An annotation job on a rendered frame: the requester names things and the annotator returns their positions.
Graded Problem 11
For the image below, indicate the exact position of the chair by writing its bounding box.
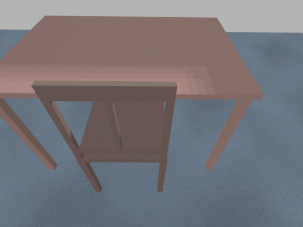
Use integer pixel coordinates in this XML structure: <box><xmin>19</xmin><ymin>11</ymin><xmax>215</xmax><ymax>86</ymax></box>
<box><xmin>31</xmin><ymin>80</ymin><xmax>177</xmax><ymax>192</ymax></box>

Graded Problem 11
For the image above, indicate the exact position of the table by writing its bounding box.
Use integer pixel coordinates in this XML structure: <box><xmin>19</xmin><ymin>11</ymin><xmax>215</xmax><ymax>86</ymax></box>
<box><xmin>0</xmin><ymin>15</ymin><xmax>264</xmax><ymax>170</ymax></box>

